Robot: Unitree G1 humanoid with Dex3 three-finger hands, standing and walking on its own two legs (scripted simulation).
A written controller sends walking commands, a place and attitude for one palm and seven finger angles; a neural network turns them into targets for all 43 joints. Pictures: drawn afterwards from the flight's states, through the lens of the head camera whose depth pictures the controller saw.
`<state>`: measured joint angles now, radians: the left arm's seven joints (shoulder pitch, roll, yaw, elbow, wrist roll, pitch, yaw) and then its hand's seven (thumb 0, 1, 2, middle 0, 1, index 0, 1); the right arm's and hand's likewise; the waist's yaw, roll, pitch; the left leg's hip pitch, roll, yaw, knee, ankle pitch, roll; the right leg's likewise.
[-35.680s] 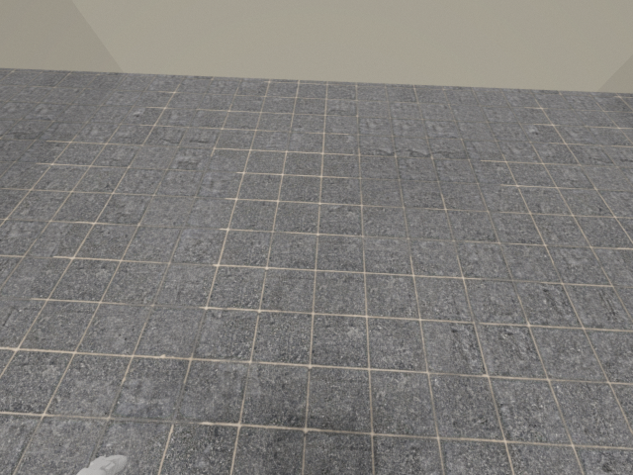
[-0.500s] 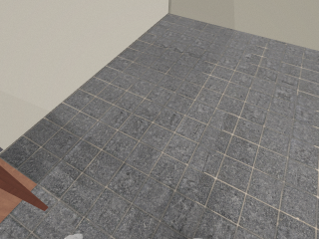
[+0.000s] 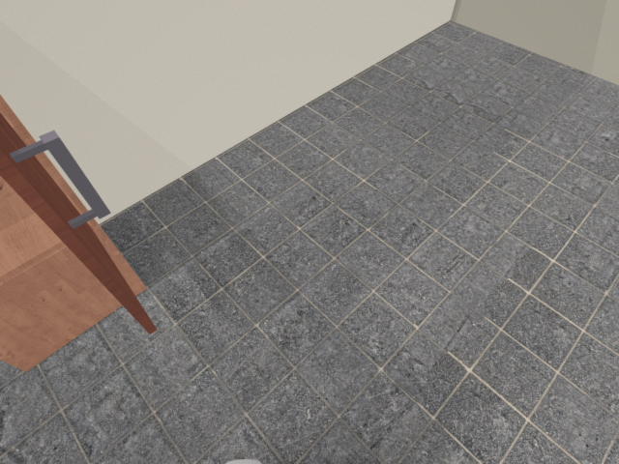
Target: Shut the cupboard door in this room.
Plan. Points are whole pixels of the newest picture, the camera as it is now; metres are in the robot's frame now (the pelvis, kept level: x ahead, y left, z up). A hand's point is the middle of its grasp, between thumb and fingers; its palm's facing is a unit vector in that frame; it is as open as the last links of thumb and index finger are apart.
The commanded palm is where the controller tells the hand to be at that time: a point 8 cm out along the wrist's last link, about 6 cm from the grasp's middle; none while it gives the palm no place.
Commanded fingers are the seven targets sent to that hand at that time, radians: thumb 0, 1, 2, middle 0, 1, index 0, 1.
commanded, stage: stand and wait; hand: left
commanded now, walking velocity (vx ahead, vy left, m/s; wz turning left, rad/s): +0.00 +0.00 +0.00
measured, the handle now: (65, 185) +0.45 +0.40 +0.07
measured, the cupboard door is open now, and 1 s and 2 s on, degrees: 87 87 87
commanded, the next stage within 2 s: turn or walk to find it in 0.34 s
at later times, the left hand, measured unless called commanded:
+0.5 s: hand out of the picture +0.01 +0.19 -0.17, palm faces +0.12 -0.97 -0.21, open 7.3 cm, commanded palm none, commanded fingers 0.00 0.90 0.90 -0.20 -0.30 -0.20 -0.30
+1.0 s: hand out of the picture +0.04 +0.22 -0.15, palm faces +0.30 -0.92 -0.27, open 7.3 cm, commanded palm none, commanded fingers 0.00 0.90 0.90 -0.20 -0.30 -0.20 -0.30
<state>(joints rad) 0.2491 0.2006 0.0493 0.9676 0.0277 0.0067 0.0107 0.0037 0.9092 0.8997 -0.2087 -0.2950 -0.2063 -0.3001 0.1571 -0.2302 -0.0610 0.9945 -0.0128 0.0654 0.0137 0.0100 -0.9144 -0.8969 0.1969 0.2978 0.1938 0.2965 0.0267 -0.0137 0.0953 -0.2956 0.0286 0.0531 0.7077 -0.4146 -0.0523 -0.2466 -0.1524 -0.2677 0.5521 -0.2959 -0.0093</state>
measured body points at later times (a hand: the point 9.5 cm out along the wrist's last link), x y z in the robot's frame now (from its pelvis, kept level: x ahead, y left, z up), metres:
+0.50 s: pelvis +0.00 +0.01 +0.00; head +0.01 +0.00 +0.45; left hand +0.00 +0.24 -0.15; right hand +0.07 -0.23 -0.16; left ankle -0.05 +0.13 -0.72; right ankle +0.01 -0.11 -0.74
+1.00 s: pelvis -0.03 -0.01 -0.01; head +0.02 -0.02 +0.44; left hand +0.02 +0.26 -0.13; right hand +0.07 -0.23 -0.17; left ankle -0.04 +0.12 -0.74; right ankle -0.01 -0.13 -0.74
